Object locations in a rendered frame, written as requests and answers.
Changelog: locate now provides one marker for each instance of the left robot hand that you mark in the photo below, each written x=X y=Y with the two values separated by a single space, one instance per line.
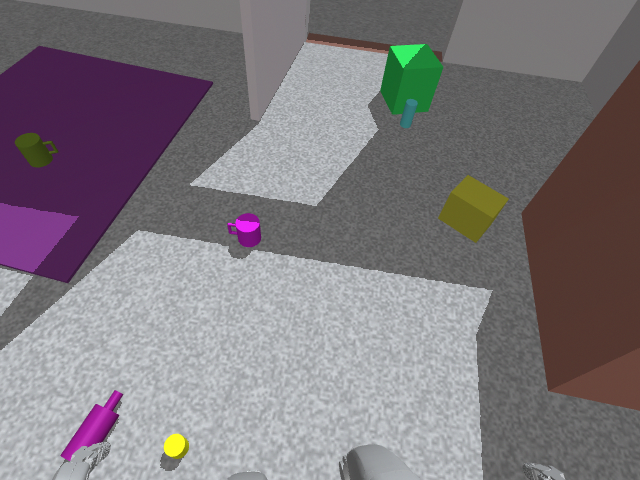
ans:
x=83 y=461

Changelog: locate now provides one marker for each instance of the right robot hand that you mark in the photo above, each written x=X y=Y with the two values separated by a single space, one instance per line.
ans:
x=535 y=471

